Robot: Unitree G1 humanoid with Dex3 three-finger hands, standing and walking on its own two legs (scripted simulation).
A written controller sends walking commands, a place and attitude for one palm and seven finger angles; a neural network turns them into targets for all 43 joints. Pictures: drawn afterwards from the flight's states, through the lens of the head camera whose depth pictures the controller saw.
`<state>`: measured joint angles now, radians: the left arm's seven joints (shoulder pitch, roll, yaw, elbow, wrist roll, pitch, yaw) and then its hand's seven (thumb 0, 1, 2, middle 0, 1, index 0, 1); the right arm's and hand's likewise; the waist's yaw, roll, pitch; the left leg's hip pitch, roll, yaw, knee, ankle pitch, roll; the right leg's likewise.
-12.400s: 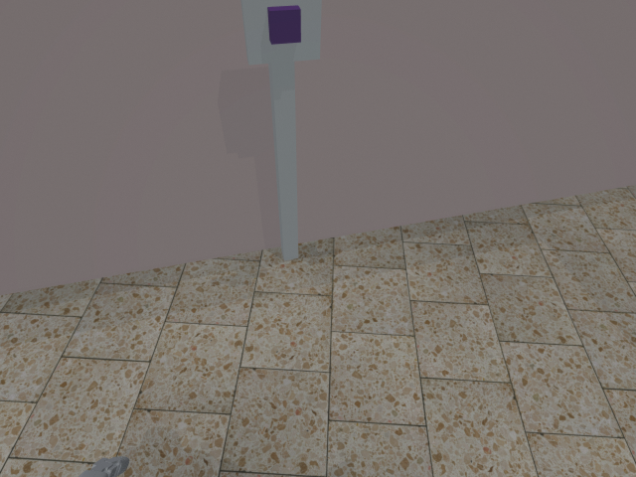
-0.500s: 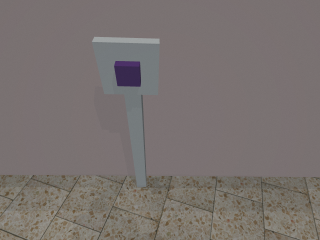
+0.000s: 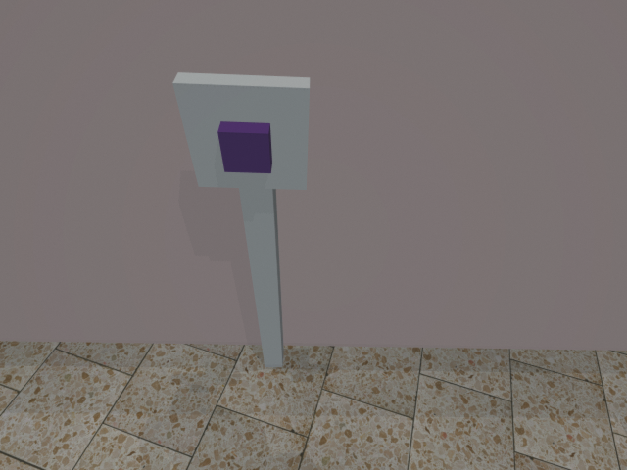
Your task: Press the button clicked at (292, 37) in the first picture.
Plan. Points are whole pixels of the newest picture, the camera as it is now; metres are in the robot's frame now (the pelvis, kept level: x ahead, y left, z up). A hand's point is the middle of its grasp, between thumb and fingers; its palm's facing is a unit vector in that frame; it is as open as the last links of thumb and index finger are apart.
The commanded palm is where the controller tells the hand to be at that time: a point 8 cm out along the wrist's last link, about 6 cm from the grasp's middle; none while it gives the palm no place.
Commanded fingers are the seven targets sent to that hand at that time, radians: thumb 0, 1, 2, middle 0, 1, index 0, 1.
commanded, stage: look again from close up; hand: left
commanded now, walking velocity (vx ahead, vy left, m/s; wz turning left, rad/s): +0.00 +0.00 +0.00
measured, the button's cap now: (247, 147) +0.52 +0.14 +0.14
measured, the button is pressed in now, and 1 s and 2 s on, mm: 0 0 0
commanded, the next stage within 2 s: raise the hand and make a fist in 0.24 s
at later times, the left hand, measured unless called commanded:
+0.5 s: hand out of the picture +0.12 +0.20 -0.08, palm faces +0.25 -0.94 -0.25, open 7.0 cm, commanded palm +0.10 +0.21 -0.05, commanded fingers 0.00 0.90 0.90 -0.45 -0.57 -0.45 -0.57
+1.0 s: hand (179, 447) +0.14 +0.16 +0.02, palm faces +0.16 -0.98 -0.07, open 3.9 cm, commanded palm +0.11 +0.21 +0.02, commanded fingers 0.00 0.90 0.90 -1.13 -1.32 -1.13 -1.32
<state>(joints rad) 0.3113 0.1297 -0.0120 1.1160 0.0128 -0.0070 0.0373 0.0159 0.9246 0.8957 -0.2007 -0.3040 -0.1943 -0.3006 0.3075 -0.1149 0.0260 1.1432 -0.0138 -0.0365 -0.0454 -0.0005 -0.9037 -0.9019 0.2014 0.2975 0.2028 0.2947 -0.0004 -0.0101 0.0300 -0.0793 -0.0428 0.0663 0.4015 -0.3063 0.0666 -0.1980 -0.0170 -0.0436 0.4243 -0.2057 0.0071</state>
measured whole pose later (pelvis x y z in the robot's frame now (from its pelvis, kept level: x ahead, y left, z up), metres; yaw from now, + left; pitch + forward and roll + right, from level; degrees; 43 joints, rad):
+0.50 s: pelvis +0.00 +0.00 -0.01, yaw +2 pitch +1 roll +1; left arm 0.50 0.21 0.00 0.25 -0.13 0.06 0.16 0.07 0.98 0.89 -0.25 -0.36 -0.25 -0.36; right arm 0.40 -0.21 0.01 0.91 0.04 -0.26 -0.07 0.03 -0.93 -0.90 0.20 0.30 0.21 0.30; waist -0.01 0.02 -0.04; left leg -0.17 -0.08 0.05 0.49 -0.34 0.07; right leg -0.30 -0.05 -0.05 0.57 -0.29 0.01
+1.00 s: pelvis -0.03 -0.05 -0.07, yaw +5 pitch +10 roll -2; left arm 0.48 0.20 0.15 -0.15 -0.27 -0.50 -0.25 0.03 0.91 0.90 -0.87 -1.04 -0.86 -1.04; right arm 0.15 -0.23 0.03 0.51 0.02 -0.23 -0.03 0.01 -0.90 -0.90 0.20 0.30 0.20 0.30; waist 0.06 0.02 -0.09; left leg -0.68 0.01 -0.06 1.04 -0.54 -0.01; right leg -0.72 0.00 -0.18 0.96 -0.43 -0.08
